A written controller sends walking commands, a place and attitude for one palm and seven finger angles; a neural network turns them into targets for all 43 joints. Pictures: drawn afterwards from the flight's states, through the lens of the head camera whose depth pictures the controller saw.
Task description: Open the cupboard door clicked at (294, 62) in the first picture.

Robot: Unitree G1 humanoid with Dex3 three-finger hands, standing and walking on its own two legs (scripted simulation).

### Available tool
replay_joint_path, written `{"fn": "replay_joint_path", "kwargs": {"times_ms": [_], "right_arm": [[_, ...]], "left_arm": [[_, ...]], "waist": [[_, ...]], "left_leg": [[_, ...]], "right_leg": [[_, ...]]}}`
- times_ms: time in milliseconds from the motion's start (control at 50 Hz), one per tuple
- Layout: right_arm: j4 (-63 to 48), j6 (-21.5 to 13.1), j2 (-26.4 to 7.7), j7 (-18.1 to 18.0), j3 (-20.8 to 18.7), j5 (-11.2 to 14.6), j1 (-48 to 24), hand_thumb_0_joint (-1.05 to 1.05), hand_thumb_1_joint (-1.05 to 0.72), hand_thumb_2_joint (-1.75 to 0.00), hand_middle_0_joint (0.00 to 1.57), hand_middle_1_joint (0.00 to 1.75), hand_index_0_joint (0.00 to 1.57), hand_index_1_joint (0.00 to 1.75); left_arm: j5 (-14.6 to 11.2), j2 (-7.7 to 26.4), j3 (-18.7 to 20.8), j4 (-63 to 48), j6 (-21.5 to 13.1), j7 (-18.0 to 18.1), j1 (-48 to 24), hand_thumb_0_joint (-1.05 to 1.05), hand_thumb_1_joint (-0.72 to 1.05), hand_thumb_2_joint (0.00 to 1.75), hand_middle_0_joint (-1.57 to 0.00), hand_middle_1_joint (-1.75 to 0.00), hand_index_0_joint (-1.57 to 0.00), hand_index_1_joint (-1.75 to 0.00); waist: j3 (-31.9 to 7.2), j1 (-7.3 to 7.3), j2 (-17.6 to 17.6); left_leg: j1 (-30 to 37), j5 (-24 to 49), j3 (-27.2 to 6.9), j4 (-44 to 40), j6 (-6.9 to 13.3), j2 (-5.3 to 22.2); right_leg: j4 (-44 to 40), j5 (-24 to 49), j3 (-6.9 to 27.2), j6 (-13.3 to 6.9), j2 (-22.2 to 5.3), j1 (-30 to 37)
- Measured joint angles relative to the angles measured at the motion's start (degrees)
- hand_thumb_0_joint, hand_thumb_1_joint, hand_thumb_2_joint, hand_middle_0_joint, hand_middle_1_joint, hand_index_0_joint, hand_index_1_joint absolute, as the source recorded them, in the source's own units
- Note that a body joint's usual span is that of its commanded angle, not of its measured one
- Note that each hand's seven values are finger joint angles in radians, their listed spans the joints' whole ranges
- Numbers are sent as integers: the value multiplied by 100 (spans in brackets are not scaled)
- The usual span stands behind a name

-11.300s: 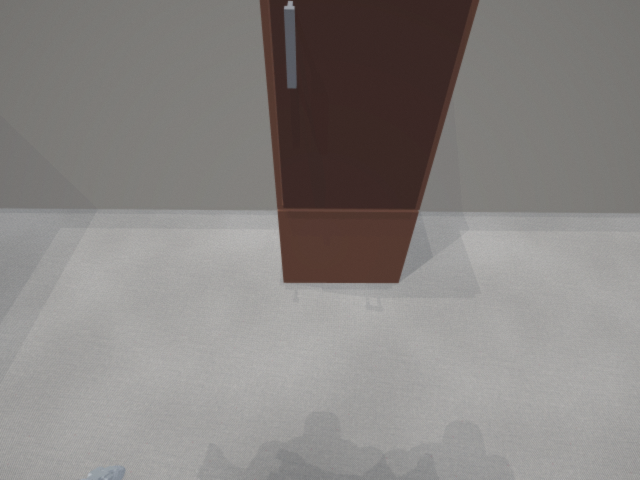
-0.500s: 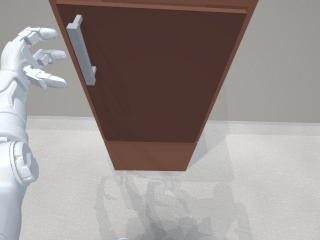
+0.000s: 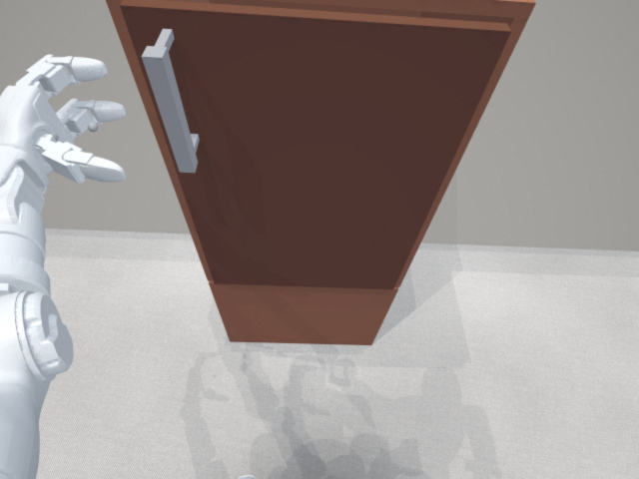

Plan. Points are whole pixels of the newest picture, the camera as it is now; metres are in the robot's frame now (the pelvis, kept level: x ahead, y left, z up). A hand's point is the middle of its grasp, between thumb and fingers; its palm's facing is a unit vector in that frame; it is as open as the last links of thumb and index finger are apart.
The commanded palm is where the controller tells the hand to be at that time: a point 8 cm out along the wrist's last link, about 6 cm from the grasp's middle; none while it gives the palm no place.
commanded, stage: move the hooked fingers beside the handle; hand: left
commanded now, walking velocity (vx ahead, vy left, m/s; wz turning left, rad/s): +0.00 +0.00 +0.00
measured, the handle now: (178, 106) +0.52 +0.15 +0.17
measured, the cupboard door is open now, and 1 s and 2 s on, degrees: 0 0 0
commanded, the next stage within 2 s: slide the fingers in behind the handle in 0.34 s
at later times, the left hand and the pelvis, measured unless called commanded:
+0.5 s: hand (97, 124) +0.49 +0.23 +0.17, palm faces -0.05 -1.00 +0.02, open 14.0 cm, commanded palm +0.47 +0.28 +0.17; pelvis -0.01 +0.00 +0.00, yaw +0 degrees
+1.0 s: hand (135, 129) +0.47 +0.19 +0.18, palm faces -0.05 -1.00 +0.02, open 14.0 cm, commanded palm +0.45 +0.24 +0.17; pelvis -0.01 -0.01 +0.00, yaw +0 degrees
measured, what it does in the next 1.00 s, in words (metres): stands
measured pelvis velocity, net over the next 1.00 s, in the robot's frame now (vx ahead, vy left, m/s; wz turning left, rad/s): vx -0.01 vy -0.01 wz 0.01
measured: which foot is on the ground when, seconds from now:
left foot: down 0.00-1.00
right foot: down 0.00-1.00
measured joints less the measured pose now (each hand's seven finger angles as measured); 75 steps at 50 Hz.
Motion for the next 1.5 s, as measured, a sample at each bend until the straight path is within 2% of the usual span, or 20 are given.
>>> {"fn": "replay_joint_path", "kwargs": {"times_ms": [120,280,400,480,620,820,1060,1200,1360,1500], "right_arm": [[-109,-40,-6,-11,60,-1,-202,1,-91,-90,20,30,21,30],[-116,-83,-11,-6,81,-13,-221,1,-91,-90,20,30,21,30],[-49,-68,-40,-29,98,-13,-89,1,-91,-90,20,30,21,30],[-6,-64,-46,-25,69,-32,35,1,-91,-90,20,30,21,30],[104,-44,-27,28,11,-48,236,1,-91,-90,20,30,21,30],[-25,-102,61,103,14,-65,117,1,-91,-90,20,30,21,30],[-42,-159,48,70,22,-4,-133,1,-91,-90,20,30,21,30],[-90,-199,3,59,11,6,-230,1,-91,-90,20,30,20,30],[26,-244,-1,55,-13,16,-170,1,-91,-90,20,30,20,30],[90,-312,45,93,2,-37,-114,1,-91,-90,20,30,20,30]], "left_arm": [[14,-32,-91,241,96,54,-179,-2,-50,30,-30,-120,-30,-120],[49,17,-76,290,-62,88,-323,-2,-50,30,-30,-120,-30,-120],[113,163,-115,531,19,89,-499,-2,-50,30,-30,-120,-30,-120],[113,202,-45,421,-52,100,-444,-2,-50,30,-30,-120,-30,-120],[7,-126,-183,133,-3,182,-345,-2,-50,30,-29,-120,-29,-120],[94,-466,-152,-131,36,658,-63,-2,-50,30,-28,-120,-30,-120],[-36,-791,-399,-283,66,667,46,-2,-50,30,-28,-120,-30,-120],[-24,-819,-392,-265,33,741,69,-2,-50,30,-29,-120,-30,-120],[-98,-951,-635,-296,-10,816,-28,-2,-50,30,-30,-120,-30,-120],[15,-1090,-631,-178,16,1055,-207,-2,-50,30,-30,-120,-30,-120]], "waist": [[4,10,-7],[44,-16,-18],[64,-90,-2],[69,-127,5],[24,-86,39],[-5,-70,88],[-2,91,72],[28,83,53],[82,105,57],[92,25,68]], "left_leg": [[-34,20,-23,30,13,-33],[-156,44,-53,95,4,-26],[-250,49,-69,135,4,-18],[-289,56,-46,133,1,0],[-215,38,-41,114,1,-3],[-29,37,17,51,-21,13],[181,83,-63,-20,-71,-2],[213,129,-71,-53,-90,7],[201,161,-111,-53,-92,-13],[129,183,-78,-58,-79,-22]], "right_leg": [[65,-14,-29,13,-28,-37],[140,-5,-58,8,-17,-155],[175,0,-73,7,-7,-243],[177,16,-47,6,7,-295],[145,7,-41,3,4,-217],[156,-9,17,-18,12,-87],[138,-18,-62,-72,9,124],[146,6,-70,-90,18,136],[149,20,-111,-91,5,139],[180,32,-81,-75,-9,41]]}}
